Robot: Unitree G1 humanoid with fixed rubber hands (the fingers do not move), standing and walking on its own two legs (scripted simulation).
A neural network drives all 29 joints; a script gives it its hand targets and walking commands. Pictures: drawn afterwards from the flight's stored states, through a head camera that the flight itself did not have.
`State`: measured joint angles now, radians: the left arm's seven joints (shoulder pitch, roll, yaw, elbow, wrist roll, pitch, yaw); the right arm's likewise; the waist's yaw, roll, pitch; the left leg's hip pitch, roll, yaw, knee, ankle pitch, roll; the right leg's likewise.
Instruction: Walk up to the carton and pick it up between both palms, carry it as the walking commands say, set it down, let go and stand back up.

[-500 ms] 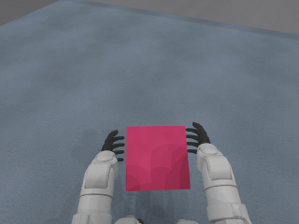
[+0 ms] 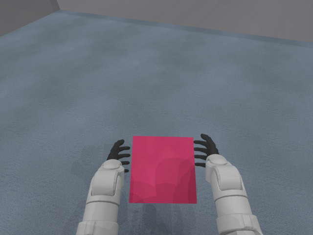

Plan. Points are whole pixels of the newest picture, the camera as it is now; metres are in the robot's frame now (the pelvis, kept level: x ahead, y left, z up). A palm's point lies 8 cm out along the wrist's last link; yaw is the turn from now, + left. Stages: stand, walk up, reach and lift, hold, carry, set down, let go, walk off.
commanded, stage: carry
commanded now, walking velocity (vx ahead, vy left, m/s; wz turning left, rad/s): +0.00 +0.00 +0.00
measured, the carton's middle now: (161, 170) +0.32 +0.00 -0.07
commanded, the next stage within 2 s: hold in 1.56 s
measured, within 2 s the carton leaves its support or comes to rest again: neither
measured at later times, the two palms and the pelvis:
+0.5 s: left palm (116, 159) +0.30 +0.12 +0.03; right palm (211, 148) +0.32 -0.14 +0.04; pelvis +0.02 -0.02 +0.00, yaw +1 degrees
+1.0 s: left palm (114, 151) +0.33 +0.13 +0.03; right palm (206, 140) +0.35 -0.13 +0.03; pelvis +0.05 -0.01 +0.00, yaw +1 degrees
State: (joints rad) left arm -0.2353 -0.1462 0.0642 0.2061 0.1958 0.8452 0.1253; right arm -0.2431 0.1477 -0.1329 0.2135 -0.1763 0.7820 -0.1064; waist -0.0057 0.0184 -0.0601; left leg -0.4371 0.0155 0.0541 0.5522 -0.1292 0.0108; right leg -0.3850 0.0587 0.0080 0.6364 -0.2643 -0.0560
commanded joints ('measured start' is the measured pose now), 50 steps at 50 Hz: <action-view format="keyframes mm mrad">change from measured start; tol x32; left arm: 1 -646 -969 -500 -244 -298 -100 -260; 50 -689 -941 -519 -177 -297 -144 -283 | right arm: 1 -488 1023 599 -98 273 -17 243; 50 -455 982 554 -32 203 -62 252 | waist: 1 9 -114 -398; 50 19 -6 -421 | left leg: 1 183 95 -167 -78 -132 34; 50 276 115 -135 7 198 49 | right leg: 1 99 -150 182 -198 -39 -26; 50 213 -195 168 -127 382 -36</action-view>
